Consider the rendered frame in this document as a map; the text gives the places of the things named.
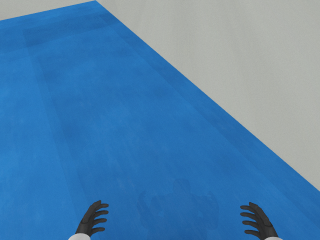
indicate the robot left hand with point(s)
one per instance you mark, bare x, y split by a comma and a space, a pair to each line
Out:
88, 221

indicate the robot right hand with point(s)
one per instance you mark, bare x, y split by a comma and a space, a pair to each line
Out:
262, 224

